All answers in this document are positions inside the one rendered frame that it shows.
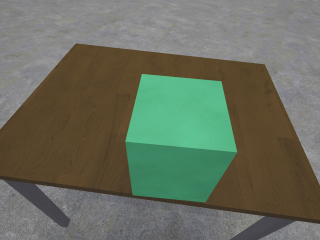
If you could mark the carton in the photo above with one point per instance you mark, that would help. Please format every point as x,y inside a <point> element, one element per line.
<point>180,139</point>

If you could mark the table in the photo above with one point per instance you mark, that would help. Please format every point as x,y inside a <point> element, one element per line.
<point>71,133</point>

